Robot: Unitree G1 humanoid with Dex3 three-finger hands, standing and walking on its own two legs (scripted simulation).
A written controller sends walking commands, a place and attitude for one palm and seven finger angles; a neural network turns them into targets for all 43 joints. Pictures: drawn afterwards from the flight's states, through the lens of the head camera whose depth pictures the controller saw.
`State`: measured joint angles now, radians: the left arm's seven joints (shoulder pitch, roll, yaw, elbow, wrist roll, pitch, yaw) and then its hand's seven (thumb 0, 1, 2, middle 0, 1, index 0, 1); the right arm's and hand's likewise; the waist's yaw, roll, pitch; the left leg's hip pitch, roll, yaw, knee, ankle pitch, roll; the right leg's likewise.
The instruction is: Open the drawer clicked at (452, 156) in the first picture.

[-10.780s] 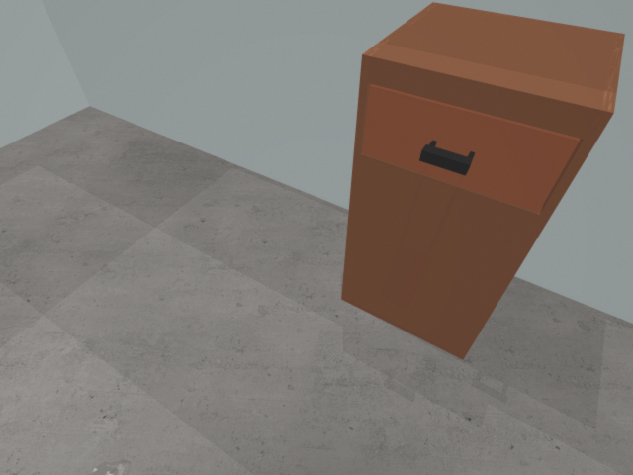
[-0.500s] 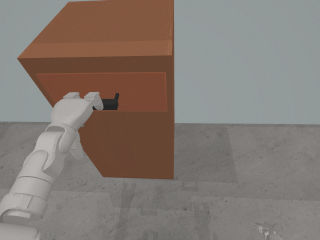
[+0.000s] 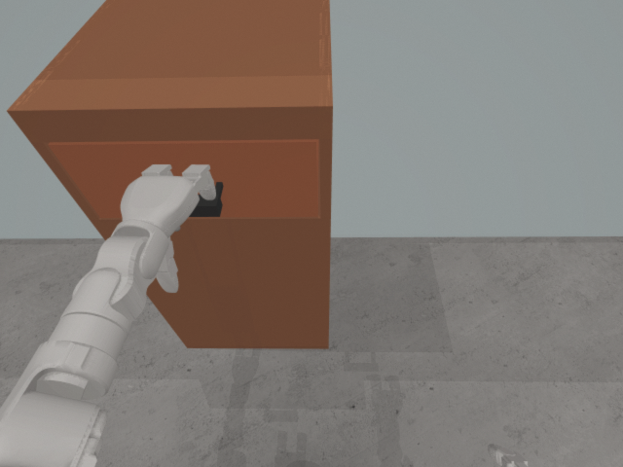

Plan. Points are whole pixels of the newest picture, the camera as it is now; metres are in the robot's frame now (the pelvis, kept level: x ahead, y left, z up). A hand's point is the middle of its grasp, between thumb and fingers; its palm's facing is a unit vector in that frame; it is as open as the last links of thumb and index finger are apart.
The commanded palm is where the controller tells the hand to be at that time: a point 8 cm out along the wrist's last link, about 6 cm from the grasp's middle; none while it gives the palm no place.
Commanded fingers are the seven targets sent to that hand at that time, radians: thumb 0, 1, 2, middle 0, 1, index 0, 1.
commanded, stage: move the hooked fingers above the handle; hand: left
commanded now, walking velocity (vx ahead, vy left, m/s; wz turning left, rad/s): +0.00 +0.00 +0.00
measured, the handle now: (192, 196) +0.53 +0.24 +0.01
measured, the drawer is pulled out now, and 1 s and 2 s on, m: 0.00 0.00 0.00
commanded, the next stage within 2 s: none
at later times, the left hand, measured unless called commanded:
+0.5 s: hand (202, 194) +0.47 +0.20 +0.07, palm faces -0.01 -0.05 -1.00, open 13.9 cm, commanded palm +0.45 +0.23 +0.12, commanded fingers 0.00 -0.50 0.30 -0.30 -1.20 -0.30 -1.20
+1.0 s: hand (192, 196) +0.47 +0.21 +0.07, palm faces -0.01 -0.01 -1.00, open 13.9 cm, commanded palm +0.46 +0.23 +0.12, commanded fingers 0.00 -0.50 0.30 -0.30 -1.20 -0.30 -1.20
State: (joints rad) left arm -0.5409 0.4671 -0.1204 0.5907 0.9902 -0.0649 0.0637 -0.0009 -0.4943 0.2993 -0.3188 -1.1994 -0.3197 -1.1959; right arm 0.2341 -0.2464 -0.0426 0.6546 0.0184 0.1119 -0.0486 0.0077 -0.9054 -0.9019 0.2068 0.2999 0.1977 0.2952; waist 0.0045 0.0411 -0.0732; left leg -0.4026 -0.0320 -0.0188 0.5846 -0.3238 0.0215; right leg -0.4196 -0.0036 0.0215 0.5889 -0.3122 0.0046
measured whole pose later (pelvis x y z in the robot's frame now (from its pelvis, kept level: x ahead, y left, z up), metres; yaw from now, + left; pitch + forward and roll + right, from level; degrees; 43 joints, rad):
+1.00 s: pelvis -0.01 +0.00 -0.01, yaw -1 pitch +14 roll -1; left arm -0.84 0.53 -0.07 0.97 1.07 -0.13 0.21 0.00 -0.49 0.30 -0.32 -1.20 -0.32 -1.20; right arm 0.33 -0.27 -0.06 0.69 0.01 0.09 -0.04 0.00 -0.91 -0.90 0.21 0.30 0.20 0.30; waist -0.09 0.03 -0.11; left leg -0.59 -0.01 -0.02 0.67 -0.33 0.01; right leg -0.60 0.02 0.02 0.65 -0.30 0.00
